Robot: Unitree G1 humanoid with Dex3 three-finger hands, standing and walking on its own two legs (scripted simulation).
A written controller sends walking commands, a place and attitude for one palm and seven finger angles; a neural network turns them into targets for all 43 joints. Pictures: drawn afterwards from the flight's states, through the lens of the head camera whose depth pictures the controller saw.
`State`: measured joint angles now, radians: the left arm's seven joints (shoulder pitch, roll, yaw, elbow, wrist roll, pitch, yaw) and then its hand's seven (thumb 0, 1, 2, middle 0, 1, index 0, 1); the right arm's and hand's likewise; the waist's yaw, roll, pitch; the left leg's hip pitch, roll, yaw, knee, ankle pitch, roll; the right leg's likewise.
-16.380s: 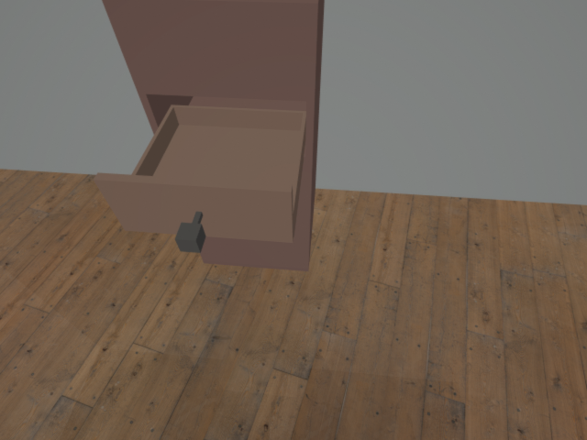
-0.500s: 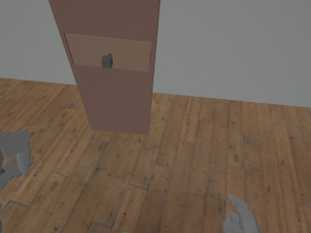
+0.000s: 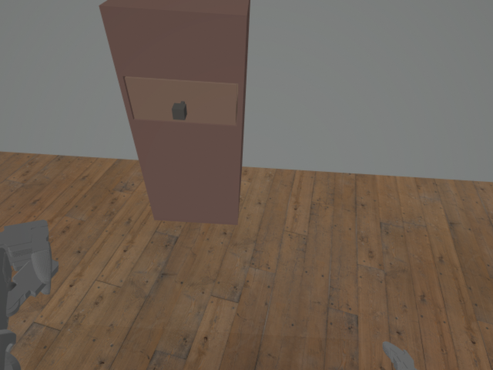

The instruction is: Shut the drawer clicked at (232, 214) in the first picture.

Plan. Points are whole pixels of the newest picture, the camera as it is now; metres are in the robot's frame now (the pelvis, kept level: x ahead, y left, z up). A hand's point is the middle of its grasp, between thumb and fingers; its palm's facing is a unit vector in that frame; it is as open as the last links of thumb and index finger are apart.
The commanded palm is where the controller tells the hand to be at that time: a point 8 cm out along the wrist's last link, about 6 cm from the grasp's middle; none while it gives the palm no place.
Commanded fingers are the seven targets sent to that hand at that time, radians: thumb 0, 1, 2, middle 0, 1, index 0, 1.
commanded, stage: stop stepping back and stand still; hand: left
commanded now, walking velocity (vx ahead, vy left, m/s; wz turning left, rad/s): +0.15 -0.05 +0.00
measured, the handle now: (180, 108) +0.97 +0.25 -0.07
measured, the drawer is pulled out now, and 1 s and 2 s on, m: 0.00 0.00 0.00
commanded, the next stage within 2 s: let the arm hang, fingers relaxed in 0.92 s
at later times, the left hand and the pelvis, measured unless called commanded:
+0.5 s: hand (28, 260) +0.20 +0.26 +0.18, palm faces +0.43 -0.78 -0.46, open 3.3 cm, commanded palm +0.13 +0.29 +0.19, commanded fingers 0.00 0.90 0.90 -1.40 -1.60 -1.40 -1.60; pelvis +0.01 +0.01 +0.00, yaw +2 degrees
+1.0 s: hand (39, 253) +0.21 +0.26 +0.17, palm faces +0.37 -0.81 -0.45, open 3.3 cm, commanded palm none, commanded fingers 0.00 0.90 0.90 -1.40 -1.60 -1.40 -1.60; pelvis +0.03 +0.02 +0.01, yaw +1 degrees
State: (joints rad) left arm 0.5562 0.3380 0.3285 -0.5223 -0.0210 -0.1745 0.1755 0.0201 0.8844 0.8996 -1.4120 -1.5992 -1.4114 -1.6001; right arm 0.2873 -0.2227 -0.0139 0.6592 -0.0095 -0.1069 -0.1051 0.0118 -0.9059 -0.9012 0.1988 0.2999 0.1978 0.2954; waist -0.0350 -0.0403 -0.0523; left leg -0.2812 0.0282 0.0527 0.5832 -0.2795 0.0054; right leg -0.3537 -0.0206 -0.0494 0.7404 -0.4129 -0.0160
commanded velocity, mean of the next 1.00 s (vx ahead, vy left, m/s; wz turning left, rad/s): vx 0.03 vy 0.01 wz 0.00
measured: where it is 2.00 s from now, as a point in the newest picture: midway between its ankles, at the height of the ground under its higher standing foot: outside the picture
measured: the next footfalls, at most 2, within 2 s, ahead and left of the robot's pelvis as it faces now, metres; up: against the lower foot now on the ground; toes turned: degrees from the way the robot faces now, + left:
left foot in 0.38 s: +0.07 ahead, +0.13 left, +0.00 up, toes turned +6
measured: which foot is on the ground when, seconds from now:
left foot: down 0.00-0.14, up 0.16-0.36, down 0.38-1.00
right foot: down 0.00-1.00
